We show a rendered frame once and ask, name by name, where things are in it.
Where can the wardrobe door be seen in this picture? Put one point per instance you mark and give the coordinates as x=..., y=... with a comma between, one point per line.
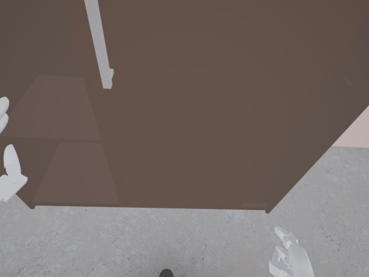
x=329, y=101
x=204, y=92

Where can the right robot hand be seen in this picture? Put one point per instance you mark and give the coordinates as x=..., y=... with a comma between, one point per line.
x=295, y=261

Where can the left robot hand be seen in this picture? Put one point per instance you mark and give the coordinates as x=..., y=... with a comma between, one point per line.
x=11, y=184

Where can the handle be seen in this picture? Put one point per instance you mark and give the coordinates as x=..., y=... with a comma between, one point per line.
x=93, y=12
x=360, y=81

